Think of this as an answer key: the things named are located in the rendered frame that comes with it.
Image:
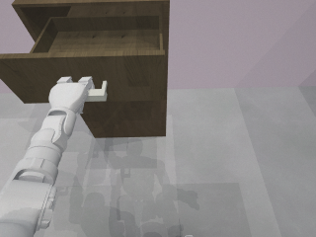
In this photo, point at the left robot hand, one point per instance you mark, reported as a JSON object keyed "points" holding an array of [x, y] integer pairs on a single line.
{"points": [[71, 95]]}

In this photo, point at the handle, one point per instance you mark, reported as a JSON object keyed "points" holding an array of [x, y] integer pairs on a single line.
{"points": [[98, 95]]}

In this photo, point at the drawer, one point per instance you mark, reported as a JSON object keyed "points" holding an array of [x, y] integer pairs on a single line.
{"points": [[124, 50]]}

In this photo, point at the left robot forearm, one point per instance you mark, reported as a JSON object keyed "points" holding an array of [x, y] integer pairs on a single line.
{"points": [[40, 163]]}

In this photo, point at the cabinet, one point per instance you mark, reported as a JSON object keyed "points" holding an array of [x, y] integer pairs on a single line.
{"points": [[108, 119]]}

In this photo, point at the robot left upper arm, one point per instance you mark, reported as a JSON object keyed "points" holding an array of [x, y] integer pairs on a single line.
{"points": [[26, 207]]}

